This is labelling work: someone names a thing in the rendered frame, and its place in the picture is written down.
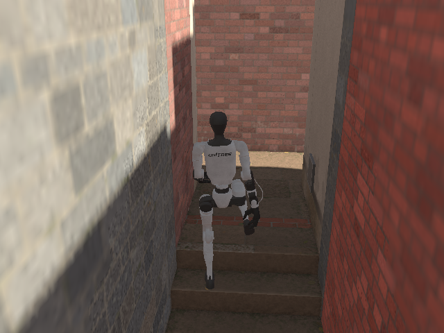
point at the robot left upper arm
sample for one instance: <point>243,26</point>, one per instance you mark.
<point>197,159</point>

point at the robot right hand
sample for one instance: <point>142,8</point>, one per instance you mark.
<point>255,219</point>

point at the robot right thigh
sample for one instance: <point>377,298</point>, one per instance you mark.
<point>238,193</point>

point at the robot right forearm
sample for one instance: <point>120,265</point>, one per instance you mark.
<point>251,191</point>

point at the robot left hand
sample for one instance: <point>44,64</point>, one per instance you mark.
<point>205,177</point>

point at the robot left forearm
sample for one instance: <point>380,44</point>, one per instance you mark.
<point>200,179</point>

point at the robot right upper arm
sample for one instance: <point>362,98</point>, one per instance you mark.
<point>244,159</point>

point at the robot right shin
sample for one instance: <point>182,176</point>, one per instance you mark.
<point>243,208</point>

